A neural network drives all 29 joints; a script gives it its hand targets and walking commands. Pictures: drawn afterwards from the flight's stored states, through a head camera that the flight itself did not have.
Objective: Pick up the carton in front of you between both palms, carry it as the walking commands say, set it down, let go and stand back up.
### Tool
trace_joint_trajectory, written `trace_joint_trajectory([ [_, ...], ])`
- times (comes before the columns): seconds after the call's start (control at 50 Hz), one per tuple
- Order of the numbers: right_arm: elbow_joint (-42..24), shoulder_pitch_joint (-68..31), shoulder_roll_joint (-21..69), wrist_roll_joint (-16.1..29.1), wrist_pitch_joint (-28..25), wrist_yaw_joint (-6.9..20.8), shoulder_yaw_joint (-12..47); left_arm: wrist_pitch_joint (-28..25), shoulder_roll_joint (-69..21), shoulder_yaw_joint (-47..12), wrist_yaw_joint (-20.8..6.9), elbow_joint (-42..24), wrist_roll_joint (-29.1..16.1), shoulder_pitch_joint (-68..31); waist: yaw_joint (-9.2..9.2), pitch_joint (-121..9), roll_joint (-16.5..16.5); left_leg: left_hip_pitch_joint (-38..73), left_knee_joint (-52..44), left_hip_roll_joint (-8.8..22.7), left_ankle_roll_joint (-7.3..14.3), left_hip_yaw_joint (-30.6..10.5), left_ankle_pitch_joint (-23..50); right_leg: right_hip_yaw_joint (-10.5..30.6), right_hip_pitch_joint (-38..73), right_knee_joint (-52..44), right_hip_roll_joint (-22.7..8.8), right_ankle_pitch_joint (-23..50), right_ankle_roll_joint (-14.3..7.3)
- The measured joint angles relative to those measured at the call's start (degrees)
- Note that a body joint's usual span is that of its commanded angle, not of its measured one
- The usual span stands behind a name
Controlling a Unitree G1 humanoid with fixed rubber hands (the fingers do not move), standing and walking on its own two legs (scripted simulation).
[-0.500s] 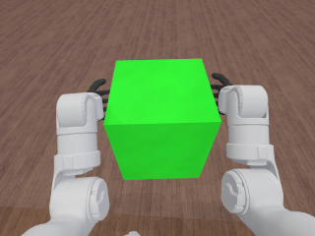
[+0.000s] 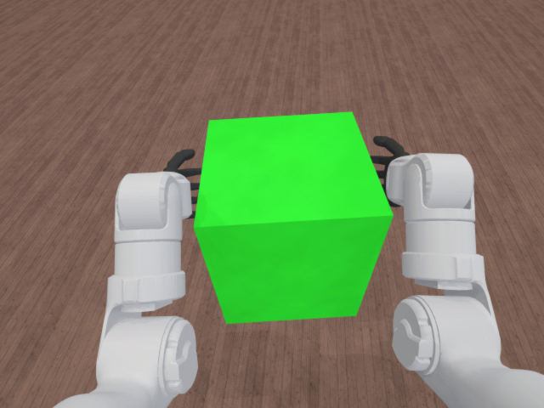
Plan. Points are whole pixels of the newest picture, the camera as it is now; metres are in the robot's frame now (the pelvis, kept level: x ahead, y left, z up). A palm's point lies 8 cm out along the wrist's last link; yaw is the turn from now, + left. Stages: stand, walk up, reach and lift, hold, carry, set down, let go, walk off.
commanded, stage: carry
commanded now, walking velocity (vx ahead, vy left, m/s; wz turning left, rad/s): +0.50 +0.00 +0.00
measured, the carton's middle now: (286, 222) +0.37 +0.01 +0.08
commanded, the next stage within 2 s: none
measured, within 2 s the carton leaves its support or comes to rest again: neither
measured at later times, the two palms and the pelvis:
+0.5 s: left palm (200, 82) +0.67 +0.18 +0.15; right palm (354, 87) +0.65 -0.12 +0.15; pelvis +0.29 +0.05 +0.03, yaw -1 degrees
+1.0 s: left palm (219, 57) +0.86 +0.17 +0.11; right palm (339, 55) +0.88 -0.13 +0.11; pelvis +0.60 +0.01 +0.04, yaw +1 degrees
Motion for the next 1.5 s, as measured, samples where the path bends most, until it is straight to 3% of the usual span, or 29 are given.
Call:
trace_joint_trajectory([
  [0.06,-1.66,-0.05,0.77,-0.75,0.98,-0.01,-0.05,0.95,0.73,-0.52,0.91,-2.66,-2.25,1.45,1.85,0.99,-0.43,-7.42,-1.08,0.28,0.50,0.31,2.09,0.69,4.40,-3.67,-0.31,-2.60,1.01],
  [0.14,-6.03,-0.85,1.47,-1.38,1.75,-0.07,-0.89,1.16,1.06,0.30,1.70,-5.47,-3.55,-0.07,3.03,1.77,-0.81,-12.57,-15.24,1.46,0.17,1.10,4.52,1.16,8.97,-6.78,-0.91,-4.73,1.51],
  [0.22,-7.43,-1.64,1.49,-1.69,1.83,-0.07,-1.84,0.66,0.95,1.08,1.71,-4.71,-3.30,-2.47,2.57,0.55,-0.84,-11.00,-31.15,1.65,0.42,2.62,13.37,1.32,13.73,-7.63,-1.31,-8.86,3.03],
  [0.28,-4.53,-2.58,1.27,-1.97,1.55,0.01,-1.89,0.67,1.46,1.31,1.33,-1.88,-2.87,-3.60,1.15,-1.50,-0.83,-4.46,-42.56,0.69,1.62,5.48,19.47,1.54,16.77,-4.19,-1.93,-14.20,4.41],
  [0.3,-3.03,-2.98,1.40,-2.16,1.06,0.03,-1.66,0.63,2.09,1.26,1.03,-0.79,-2.81,-3.92,0.28,-2.03,-1.21,-3.26,-43.00,0.37,2.18,6.18,23.54,1.67,16.39,-0.13,-2.59,-16.11,4.70],
  [0.38,1.34,-1.15,2.83,-3.06,-1.17,0.06,-0.04,-0.26,3.23,1.99,-0.05,3.32,-2.31,-2.77,-3.46,-2.12,-1.53,-1.26,-37.82,-0.16,3.27,6.43,15.21,6.20,6.23,25.67,-0.76,-17.25,4.37],
  [0.42,1.59,1.39,3.08,-2.57,-1.21,-0.29,0.76,-0.19,2.54,1.62,0.05,4.60,-1.37,-1.70,-4.79,-1.80,-1.07,1.47,-40.21,0.01,2.60,6.06,14.62,6.00,1.13,29.51,-0.54,-14.47,4.33],
  [0.56,-2.48,7.34,3.51,-0.57,-3.35,-0.66,1.53,-1.46,-0.12,1.23,0.06,0.53,0.63,2.68,-7.09,1.00,-0.64,11.00,-48.14,0.14,2.92,5.64,12.31,5.33,-9.89,16.94,-2.72,-6.45,5.57],
  [0.72,-9.22,15.13,6.75,-2.00,-6.68,0.16,1.76,-4.57,-3.67,0.68,-0.74,-8.82,1.07,12.91,-4.44,-0.57,-0.91,22.65,-50.93,0.62,0.18,6.28,4.26,-0.53,-3.08,-10.96,-1.90,10.28,4.63],
  [0.74,-10.71,16.74,7.21,-2.38,-6.75,0.40,1.90,-4.90,-4.23,0.36,-0.80,-9.93,1.18,14.41,-4.27,-1.07,-1.01,23.19,-48.27,0.79,-0.33,6.38,2.20,-1.85,-0.02,-14.48,-1.60,11.81,4.12],
  [0.76,-12.12,18.40,7.31,-2.64,-6.90,0.71,2.16,-5.57,-5.05,-0.01,-0.87,-10.79,1.42,16.00,-4.00,-1.70,-0.54,22.44,-43.50,1.45,-0.84,6.42,0.09,-2.55,2.12,-15.40,-1.18,10.90,2.11],
  [0.8,-14.14,21.37,7.28,-2.30,-7.52,2.11,2.32,-7.63,-6.79,-0.87,-1.28,-11.98,2.35,19.26,-2.97,-1.74,1.08,16.35,-27.43,2.63,-1.67,4.06,0.33,-3.63,2.48,-11.51,-0.54,6.32,-0.01],
  [0.84,-15.96,24.87,8.06,-2.67,-7.80,2.63,2.83,-8.21,-8.04,-1.65,-1.37,-14.11,2.92,23.33,-2.41,-1.59,0.30,9.13,-14.04,1.45,-1.77,2.25,-0.10,-3.53,4.41,-11.19,-1.23,3.76,0.20],
  [0.88,-18.42,28.60,9.53,-3.09,-7.81,2.75,3.75,-8.19,-8.97,-2.04,-1.46,-17.59,2.84,28.17,-2.16,-1.55,-0.41,3.63,-11.46,1.63,-2.01,2.51,2.31,-3.24,7.53,-13.57,-1.74,3.08,1.08],
  [1.04,-30.98,39.31,10.95,-4.04,-7.71,2.50,10.34,-7.65,-7.43,-5.87,-2.51,-29.03,0.42,37.80,-1.36,-2.89,-0.43,-6.24,-32.51,4.86,-3.10,4.82,13.64,-2.19,19.83,-21.01,-2.19,-1.06,2.45],
  [1.12,-34.08,40.79,10.73,-3.85,-5.85,2.37,10.50,-6.22,-7.32,-7.32,-2.65,-30.83,0.63,38.53,-1.96,-6.08,-0.34,-5.20,-40.78,4.87,-2.42,7.01,20.79,-2.16,25.96,-21.72,-2.21,-5.56,4.16],
  [1.18,-33.82,40.39,10.75,-3.74,-4.36,2.37,9.80,-4.70,-7.38,-7.60,-2.74,-30.41,1.28,37.98,-2.18,-8.55,-0.93,-1.58,-45.10,4.22,-1.47,9.58,20.77,-1.52,29.61,-18.89,-2.77,-10.96,5.84],
  [1.22,-31.83,39.11,10.94,-3.77,-4.18,2.39,9.55,-3.85,-7.04,-7.02,-2.80,-29.59,1.66,37.11,-2.53,-9.54,-2.52,0.54,-44.59,2.99,0.32,11.42,21.55,-0.73,28.93,-10.68,-4.89,-16.64,6.81],
  [1.26,-27.84,37.64,11.20,-4.21,-4.66,2.38,10.01,-3.28,-5.92,-6.23,-2.88,-27.78,1.55,36.79,-3.46,-9.92,-3.28,0.34,-40.21,2.79,2.27,12.57,18.51,1.87,21.78,6.37,-6.06,-16.27,6.63],
  [1.3,-25.58,37.48,11.23,-4.50,-4.30,2.25,10.11,-2.54,-5.55,-5.81,-2.95,-25.69,1.48,36.41,-3.95,-9.37,-2.55,2.22,-40.83,3.11,2.61,12.67,16.28,4.07,13.13,20.91,-4.78,-15.35,5.76],
  [1.34,-25.30,38.67,11.04,-4.44,-4.06,2.22,9.93,-2.32,-6.24,-5.68,-2.98,-24.30,1.89,36.39,-4.08,-8.65,-2.24,5.06,-43.93,2.97,2.06,12.58,16.33,4.21,6.02,25.98,-4.82,-11.51,5.16],
  [1.4,-26.41,40.16,10.81,-3.83,-4.44,2.24,9.41,-3.11,-7.56,-5.96,-2.96,-24.56,2.68,37.29,-4.44,-7.37,-1.90,9.67,-49.06,2.45,2.01,12.37,16.45,3.72,-1.10,21.34,-6.20,-5.68,5.57],
  [1.5,-29.10,40.56,10.76,-3.11,-5.93,2.26,9.65,-4.65,-7.32,-7.19,-2.97,-27.75,2.61,38.33,-4.58,-6.28,-1.31,16.79,-55.46,1.97,1.16,11.93,15.39,2.40,-6.10,5.59,-7.68,1.87,6.86],
])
